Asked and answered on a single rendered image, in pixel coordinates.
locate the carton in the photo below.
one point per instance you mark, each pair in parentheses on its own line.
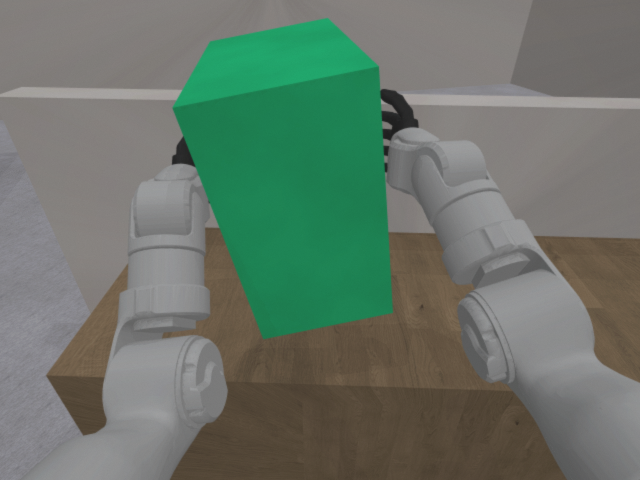
(284,127)

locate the robot right hand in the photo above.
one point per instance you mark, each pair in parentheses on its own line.
(404,118)

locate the robot left hand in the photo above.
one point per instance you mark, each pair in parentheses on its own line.
(183,155)

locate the right robot upper arm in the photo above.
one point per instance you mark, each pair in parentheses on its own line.
(530,333)

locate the pedestal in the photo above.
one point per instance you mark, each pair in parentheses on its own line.
(391,397)

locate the left robot upper arm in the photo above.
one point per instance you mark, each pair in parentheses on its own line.
(158,395)

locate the robot right forearm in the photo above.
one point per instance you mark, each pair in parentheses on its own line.
(482,242)

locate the robot left forearm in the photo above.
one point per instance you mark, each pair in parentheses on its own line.
(166,249)

